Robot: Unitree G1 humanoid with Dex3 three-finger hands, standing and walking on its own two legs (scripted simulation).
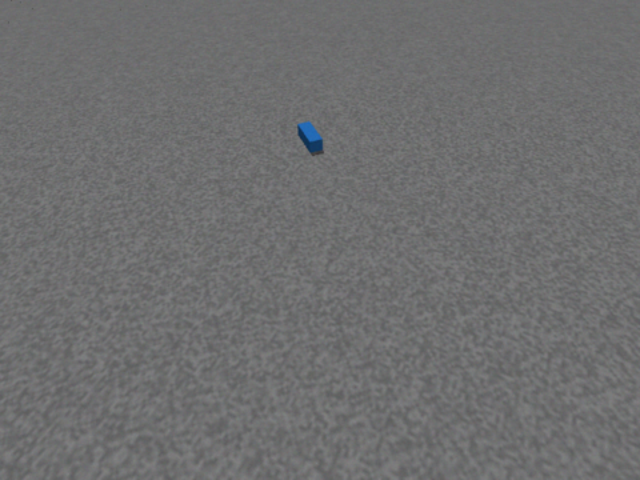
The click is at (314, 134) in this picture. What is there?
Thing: lying carton
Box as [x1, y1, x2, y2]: [298, 121, 322, 152]
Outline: 309,121 298,124 298,134 309,151 311,152 322,149 322,139
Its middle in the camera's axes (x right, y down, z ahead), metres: -0.06 -0.59 +2.20
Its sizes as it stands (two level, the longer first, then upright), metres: 0.198 0.074 0.070
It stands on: the floor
